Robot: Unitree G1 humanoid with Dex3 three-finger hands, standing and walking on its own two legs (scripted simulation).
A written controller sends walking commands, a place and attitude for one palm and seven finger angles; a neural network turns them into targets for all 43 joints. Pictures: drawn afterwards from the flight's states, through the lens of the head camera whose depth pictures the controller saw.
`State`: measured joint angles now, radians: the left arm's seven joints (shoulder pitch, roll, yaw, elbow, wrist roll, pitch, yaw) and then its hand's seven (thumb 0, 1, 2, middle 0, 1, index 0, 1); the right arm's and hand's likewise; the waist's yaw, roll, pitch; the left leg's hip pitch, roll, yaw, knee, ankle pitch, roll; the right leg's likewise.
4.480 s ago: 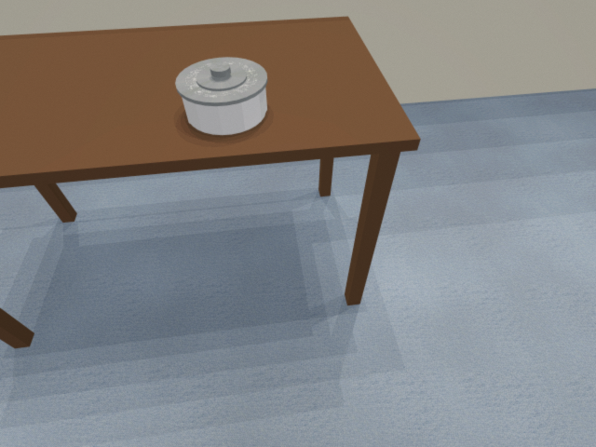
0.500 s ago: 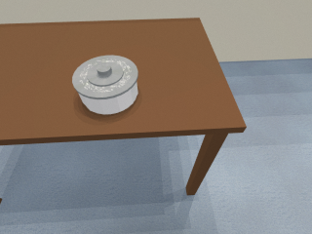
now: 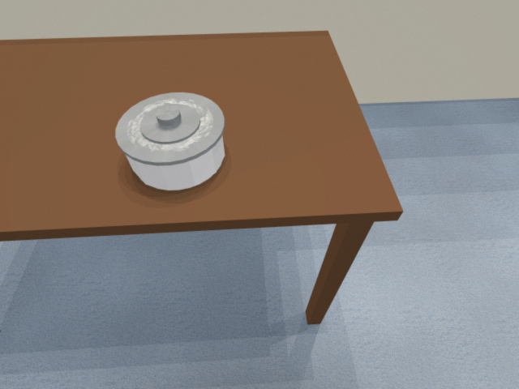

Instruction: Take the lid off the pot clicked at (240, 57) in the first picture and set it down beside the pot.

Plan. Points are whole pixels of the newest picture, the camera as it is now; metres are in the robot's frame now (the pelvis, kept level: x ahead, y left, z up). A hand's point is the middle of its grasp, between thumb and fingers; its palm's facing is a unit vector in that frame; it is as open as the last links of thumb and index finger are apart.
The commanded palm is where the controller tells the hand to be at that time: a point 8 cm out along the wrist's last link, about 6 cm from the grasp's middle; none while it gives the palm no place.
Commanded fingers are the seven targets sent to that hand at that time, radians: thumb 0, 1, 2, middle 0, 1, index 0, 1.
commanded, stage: shuffle to correct the standing spot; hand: left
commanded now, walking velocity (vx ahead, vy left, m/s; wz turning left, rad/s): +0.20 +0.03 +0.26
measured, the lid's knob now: (168, 115) +0.53 +0.20 +0.11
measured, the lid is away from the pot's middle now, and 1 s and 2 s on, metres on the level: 0.00 0.00 0.00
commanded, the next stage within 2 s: come to a stop and stand still in 0.20 s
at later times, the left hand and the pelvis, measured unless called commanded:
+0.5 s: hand (158, 377) +0.16 +0.19 -0.15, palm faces +0.15 -0.95 -0.28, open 7.4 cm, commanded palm none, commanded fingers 0.00 0.90 0.90 -0.20 -0.30 -0.20 -0.30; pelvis +0.07 -0.01 -0.01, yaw +8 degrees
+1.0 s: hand out of the picture +0.08 +0.25 -0.17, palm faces +0.18 -0.94 -0.29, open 7.4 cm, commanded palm none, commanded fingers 0.00 0.90 0.90 -0.20 -0.30 -0.20 -0.30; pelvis +0.06 +0.03 +0.00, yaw +7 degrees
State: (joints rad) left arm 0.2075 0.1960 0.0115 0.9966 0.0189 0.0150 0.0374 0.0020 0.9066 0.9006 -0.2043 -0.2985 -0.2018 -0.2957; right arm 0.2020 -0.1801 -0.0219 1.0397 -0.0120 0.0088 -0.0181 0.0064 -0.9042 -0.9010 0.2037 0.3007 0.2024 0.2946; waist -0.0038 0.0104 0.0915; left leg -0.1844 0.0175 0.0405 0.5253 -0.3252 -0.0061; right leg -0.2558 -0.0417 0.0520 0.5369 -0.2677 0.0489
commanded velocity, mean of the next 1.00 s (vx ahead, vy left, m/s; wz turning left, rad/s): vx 0.00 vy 0.03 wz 0.07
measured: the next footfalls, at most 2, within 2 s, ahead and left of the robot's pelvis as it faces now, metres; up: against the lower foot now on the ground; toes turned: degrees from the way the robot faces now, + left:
right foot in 0.42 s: +0.14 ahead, -0.11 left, +0.00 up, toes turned +2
left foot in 0.78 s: +0.12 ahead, +0.15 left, +0.00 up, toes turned +6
